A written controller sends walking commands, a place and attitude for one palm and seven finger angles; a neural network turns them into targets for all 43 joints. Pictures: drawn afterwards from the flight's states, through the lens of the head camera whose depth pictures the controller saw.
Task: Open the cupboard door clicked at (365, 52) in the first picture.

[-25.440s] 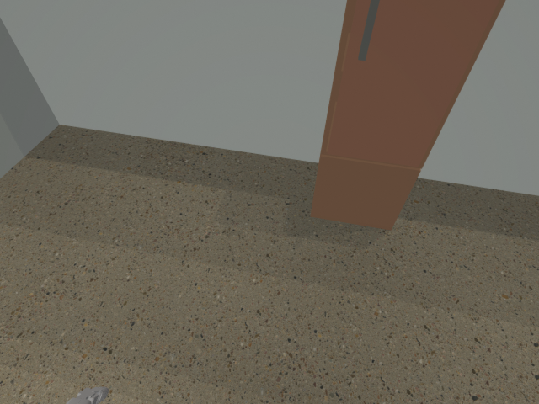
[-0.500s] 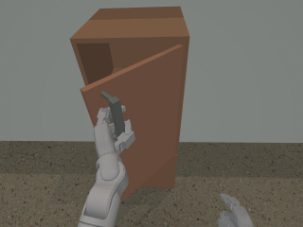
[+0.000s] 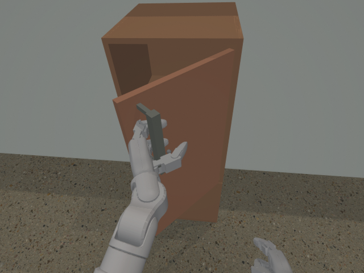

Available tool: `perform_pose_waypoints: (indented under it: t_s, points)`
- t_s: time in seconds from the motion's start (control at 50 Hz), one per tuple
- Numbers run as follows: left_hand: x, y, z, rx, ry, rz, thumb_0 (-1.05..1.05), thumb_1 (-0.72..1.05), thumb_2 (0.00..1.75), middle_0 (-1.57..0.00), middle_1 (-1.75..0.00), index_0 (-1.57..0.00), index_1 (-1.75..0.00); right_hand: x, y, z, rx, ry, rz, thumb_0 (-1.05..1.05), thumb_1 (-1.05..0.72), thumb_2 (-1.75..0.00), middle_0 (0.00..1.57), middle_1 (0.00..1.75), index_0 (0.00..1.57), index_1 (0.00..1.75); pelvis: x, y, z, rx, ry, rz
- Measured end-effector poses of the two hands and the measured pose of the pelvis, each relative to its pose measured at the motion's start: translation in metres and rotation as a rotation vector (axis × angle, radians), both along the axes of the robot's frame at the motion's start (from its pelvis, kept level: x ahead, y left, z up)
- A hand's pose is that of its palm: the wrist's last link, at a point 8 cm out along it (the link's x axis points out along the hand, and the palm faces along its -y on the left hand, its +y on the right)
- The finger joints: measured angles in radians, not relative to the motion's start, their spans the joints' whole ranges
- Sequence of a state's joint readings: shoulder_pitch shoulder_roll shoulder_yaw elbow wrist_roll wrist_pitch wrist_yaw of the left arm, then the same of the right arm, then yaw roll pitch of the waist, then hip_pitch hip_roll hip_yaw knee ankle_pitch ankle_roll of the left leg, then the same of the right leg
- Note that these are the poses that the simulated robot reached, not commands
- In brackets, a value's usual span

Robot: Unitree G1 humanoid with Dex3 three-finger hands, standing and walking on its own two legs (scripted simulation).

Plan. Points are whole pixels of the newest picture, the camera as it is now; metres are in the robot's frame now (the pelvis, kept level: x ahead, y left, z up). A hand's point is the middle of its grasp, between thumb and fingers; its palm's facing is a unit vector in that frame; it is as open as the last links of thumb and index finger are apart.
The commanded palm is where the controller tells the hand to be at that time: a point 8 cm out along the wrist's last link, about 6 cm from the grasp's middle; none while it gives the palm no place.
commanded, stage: open thumb and fingers to let go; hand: left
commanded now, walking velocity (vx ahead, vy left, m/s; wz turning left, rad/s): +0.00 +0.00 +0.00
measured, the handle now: (152, 140) +0.35 +0.10 +0.14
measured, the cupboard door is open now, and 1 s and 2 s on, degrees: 48 47 47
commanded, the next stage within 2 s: slide the hand sideways off the handle in 0.48 s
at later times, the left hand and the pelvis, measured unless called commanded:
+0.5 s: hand (168, 150) +0.32 +0.06 +0.15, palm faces +0.29 -0.96 +0.01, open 14.8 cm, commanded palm +0.28 +0.11 +0.14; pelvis -0.01 +0.02 +0.00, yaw -1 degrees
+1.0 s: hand (159, 167) +0.28 +0.07 +0.14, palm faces -0.10 -0.99 +0.02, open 16.3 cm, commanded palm +0.25 +0.13 +0.14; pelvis -0.02 +0.03 +0.00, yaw -2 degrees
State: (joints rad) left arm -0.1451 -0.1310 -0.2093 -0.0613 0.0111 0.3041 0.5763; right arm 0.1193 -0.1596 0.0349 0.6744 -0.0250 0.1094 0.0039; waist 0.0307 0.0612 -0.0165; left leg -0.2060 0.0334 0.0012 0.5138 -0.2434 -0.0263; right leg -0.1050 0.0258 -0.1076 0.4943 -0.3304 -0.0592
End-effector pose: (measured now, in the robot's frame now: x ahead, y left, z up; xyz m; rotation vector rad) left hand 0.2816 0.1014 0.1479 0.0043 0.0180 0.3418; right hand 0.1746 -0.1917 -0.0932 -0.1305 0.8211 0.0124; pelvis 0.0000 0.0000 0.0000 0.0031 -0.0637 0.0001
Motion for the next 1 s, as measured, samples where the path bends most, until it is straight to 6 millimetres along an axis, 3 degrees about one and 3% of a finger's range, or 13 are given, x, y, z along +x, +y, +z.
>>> perform_pose_waypoints:
  t_s: [0.14,0.3,0.44,0.64,0.72,0.78,1.0]
  points:
    - [0.001,-0.001,-0.001,-0.001,-0.006,0.002,0.0,-0.17,0.44,-0.32,-1.23,-0.35,-1.23,-0.026,-0.017,-0.006,-0.044,0.044,-0.051,0.02,-0.91,-0.9,0.2,0.3,0.2,0.3,-0.006,0.003,0.001,-0.005,-0.009,-0.005]
    - [0.005,0.001,0.0,-0.015,-0.006,-0.007,-0.01,-0.42,0.33,-0.28,-1.05,-0.31,-1.05,-0.029,-0.015,0.002,-0.064,0.028,-0.073,0.02,-0.91,-0.9,0.2,0.3,0.2,0.3,-0.012,0.01,0.003,-0.01,-0.015,-0.013]
    - [0.005,0.001,0.0,-0.01,-0.008,-0.033,-0.01,-0.48,0.31,-0.26,-0.78,-0.28,-0.77,-0.019,0.003,0.008,-0.042,-0.008,-0.056,0.02,-0.91,-0.9,0.2,0.3,0.2,0.3,-0.013,0.018,0.003,-0.013,-0.014,-0.019]
    - [0.003,0.008,-0.002,0.012,-0.024,-0.125,-0.01,-0.49,0.3,-0.35,-0.57,-0.35,-0.54,-0.013,0.026,0.012,-0.016,-0.01,-0.019,0.02,-0.91,-0.9,0.2,0.3,0.2,0.3,-0.013,0.028,0.002,-0.01,-0.012,-0.021]
    - [0.002,0.021,-0.003,0.069,-0.062,-0.387,-0.01,-0.49,0.3,-0.28,-0.46,-0.24,-0.44,-0.018,0.027,0.013,-0.025,-0.015,-0.036,0.02,-0.91,-0.9,0.2,0.3,0.21,0.3,-0.015,0.031,0.002,-0.007,-0.018,-0.02]
    - [0.003,0.028,-0.004,0.042,-0.046,-0.49,-0.02,-0.5,0.3,-0.23,-0.4,-0.19,-0.38,-0.022,0.025,0.014,-0.028,-0.035,-0.055,0.02,-0.91,-0.9,0.2,0.3,0.21,0.3,-0.016,0.035,0.002,-0.009,-0.022,-0.021]
    - [-0.018,0.026,-0.006,-0.021,-0.066,-0.445,-0.02,-0.5,0.3,-0.14,-0.31,-0.16,-0.31,-0.026,0.018,0.022,-0.022,-0.076,-0.062,0.02,-0.91,-0.9,0.2,0.3,0.2,0.3,-0.016,0.035,0.002,-0.008,-0.015,-0.042]
